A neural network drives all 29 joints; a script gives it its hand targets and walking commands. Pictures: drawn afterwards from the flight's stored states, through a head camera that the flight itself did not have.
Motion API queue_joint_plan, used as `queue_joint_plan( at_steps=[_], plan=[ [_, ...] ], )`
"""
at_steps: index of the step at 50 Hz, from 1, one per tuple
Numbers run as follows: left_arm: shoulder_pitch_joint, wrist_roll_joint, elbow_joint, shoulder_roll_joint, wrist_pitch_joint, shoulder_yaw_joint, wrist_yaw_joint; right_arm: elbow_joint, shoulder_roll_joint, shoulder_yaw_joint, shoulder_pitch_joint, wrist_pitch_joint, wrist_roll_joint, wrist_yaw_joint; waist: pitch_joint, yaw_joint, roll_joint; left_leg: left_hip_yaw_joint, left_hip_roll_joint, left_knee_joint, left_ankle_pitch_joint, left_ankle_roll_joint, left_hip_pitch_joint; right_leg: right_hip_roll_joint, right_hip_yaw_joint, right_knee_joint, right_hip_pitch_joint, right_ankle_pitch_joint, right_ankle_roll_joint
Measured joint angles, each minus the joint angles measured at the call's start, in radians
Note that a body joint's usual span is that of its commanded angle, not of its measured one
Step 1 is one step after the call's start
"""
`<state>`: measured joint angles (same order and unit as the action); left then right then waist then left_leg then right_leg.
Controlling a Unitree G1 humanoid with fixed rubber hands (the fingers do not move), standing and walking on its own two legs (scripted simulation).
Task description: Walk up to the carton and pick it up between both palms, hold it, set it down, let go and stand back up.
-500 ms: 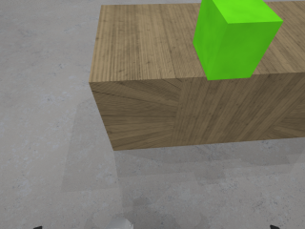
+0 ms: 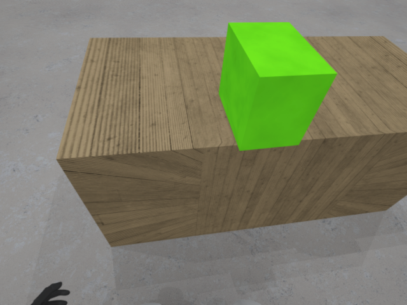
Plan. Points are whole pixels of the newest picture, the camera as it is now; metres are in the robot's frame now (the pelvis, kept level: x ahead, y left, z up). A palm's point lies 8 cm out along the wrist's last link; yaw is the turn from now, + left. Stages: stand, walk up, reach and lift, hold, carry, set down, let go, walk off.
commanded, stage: walk up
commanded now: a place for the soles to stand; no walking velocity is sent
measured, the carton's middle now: (264, 85) +0.70 -0.15 +0.05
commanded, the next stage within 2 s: none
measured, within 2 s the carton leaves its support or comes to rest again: neither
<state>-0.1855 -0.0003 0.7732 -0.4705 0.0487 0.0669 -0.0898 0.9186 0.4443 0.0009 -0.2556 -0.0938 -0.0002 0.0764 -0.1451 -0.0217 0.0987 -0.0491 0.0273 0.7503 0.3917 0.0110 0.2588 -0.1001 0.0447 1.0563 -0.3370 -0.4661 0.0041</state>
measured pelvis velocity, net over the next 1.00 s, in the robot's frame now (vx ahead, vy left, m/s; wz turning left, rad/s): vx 0.22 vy -0.36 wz -0.10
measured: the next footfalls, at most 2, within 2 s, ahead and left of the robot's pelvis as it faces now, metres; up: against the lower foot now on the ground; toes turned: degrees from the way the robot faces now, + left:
right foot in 0.08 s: +0.08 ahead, -0.15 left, +0.00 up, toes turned -6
left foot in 0.44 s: +0.27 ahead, -0.06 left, +0.00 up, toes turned -3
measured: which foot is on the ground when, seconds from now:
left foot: down 0.00-0.12, up 0.14-0.42, down 0.44-0.74, up 0.76-1.00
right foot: up 0.00-0.06, down 0.08-0.42, up 0.44-0.72, down 0.74-1.00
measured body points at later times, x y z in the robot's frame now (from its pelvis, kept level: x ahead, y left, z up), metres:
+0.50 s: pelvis +0.13 -0.16 +0.00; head +0.18 -0.16 +0.44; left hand +0.28 +0.15 -0.10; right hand +0.14 -0.51 -0.10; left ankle +0.23 -0.06 -0.71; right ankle +0.05 -0.18 -0.64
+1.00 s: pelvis +0.22 -0.36 +0.02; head +0.25 -0.39 +0.47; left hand +0.32 -0.04 -0.07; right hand +0.24 -0.70 -0.10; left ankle +0.26 -0.19 -0.62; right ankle +0.19 -0.41 -0.71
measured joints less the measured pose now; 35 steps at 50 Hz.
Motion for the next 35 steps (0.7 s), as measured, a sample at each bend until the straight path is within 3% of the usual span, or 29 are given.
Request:
queue_joint_plan(
  at_steps=[4,5,7,11,15,17,19,22,23,25,27,29,32,35],
  plan=[
    [0.001,0.0,0.0,0.0,0.0,0.0,0.0,-0.008,0.0,0.0,0.0,-0.001,0.0,0.0,-0.001,0.0,0.0,0.013,0.041,0.0,0.028,-0.035,-0.011,-0.002,0.001,-0.163,0.0,-0.088,-0.002],
    [-0.002,0.0,0.0,0.0,0.0,0.0,0.0,-0.015,0.001,0.0,0.0,-0.001,0.0,0.0,0.0,0.001,-0.003,0.014,0.055,0.006,0.037,-0.038,-0.013,0.009,0.003,-0.184,0.001,-0.022,-0.004],
    [-0.008,0.0,0.002,0.005,-0.008,0.0,0.002,-0.019,0.003,0.0,0.001,0.002,0.0,-0.001,0.009,-0.001,-0.028,0.053,0.078,0.109,0.056,-0.017,0.031,0.052,0.019,-0.183,0.003,0.007,0.025],
    [-0.049,0.0,0.002,0.01,-0.015,0.0,0.022,-0.027,0.003,0.0,0.0,0.012,0.0,0.007,0.045,-0.001,-0.02,0.091,-0.027,0.372,0.129,0.005,0.197,0.066,0.023,-0.234,0.02,-0.024,0.071],
    [-0.099,0.0,0.002,0.012,-0.016,0.0,0.048,-0.059,0.003,0.0,0.002,0.016,0.0,0.002,0.051,-0.005,-0.05,0.089,-0.064,0.394,0.092,0.01,0.321,0.122,0.024,-0.356,0.069,0.017,0.073],
    [-0.11,0.0,0.002,0.013,-0.016,0.0,0.048,-0.059,0.004,0.0,0.001,0.019,0.0,-0.003,0.047,-0.005,-0.061,0.071,-0.062,0.344,0.034,0.01,0.349,0.156,0.025,-0.409,0.102,0.029,0.075],
    [-0.108,0.0,-0.005,0.013,-0.016,0.0,0.048,-0.05,0.004,0.0,-0.001,0.02,0.0,-0.002,0.048,-0.004,-0.064,0.022,-0.052,0.191,-0.041,0.01,0.334,0.187,0.027,-0.43,0.121,0.032,0.062],
    [-0.088,0.0,-0.03,0.011,-0.016,0.0,0.05,-0.052,0.008,-0.001,-0.015,0.012,0.0,0.017,-0.01,0.001,-0.071,-0.022,-0.051,-0.137,-0.237,0.041,0.165,0.23,0.029,-0.224,0.1,0.038,-0.026],
    [-0.057,0.0,-0.03,0.007,-0.016,0.0,0.05,-0.047,0.0,0.0,-0.028,0.012,0.0,0.028,-0.035,0.013,-0.044,-0.024,-0.069,-0.12,-0.211,0.047,0.141,0.212,0.025,-0.084,0.074,0.022,-0.048],
    [-0.001,0.0,-0.035,0.015,-0.011,0.0,0.044,-0.024,-0.004,0.0,-0.069,0.015,0.0,0.042,-0.046,0.019,-0.004,-0.024,-0.095,-0.083,-0.167,0.044,0.103,0.175,0.013,0.141,0.025,0.007,-0.045],
    [0.02,0.0,-0.052,0.016,-0.002,0.0,0.034,-0.003,-0.003,-0.001,-0.072,0.018,0.0,0.056,-0.037,0.019,-0.002,-0.022,-0.073,-0.082,-0.142,0.041,0.065,0.172,-0.01,0.363,-0.043,-0.037,-0.057],
    [0.038,0.0,-0.06,0.013,0.002,0.0,0.026,-0.007,-0.003,0.0,-0.072,0.016,0.0,0.06,-0.03,0.017,-0.017,-0.008,-0.029,-0.082,-0.125,0.041,0.042,0.149,-0.022,0.454,-0.084,-0.048,-0.051],
    [0.055,0.0,-0.063,-0.003,0.002,0.0,0.006,-0.012,-0.003,0.001,-0.072,0.007,0.0,0.047,-0.008,0.015,-0.015,0.023,0.017,-0.082,-0.105,0.034,0.041,0.069,-0.039,0.316,-0.088,-0.006,-0.022],
    [0.054,0.0,-0.063,-0.005,0.003,0.0,-0.005,-0.037,-0.003,0.001,-0.072,0.003,0.0,0.025,0.035,0.015,-0.001,0.04,0.045,-0.082,-0.099,0.008,0.088,0.0,-0.054,-0.039,-0.088,-0.046,-0.015]
  ],
)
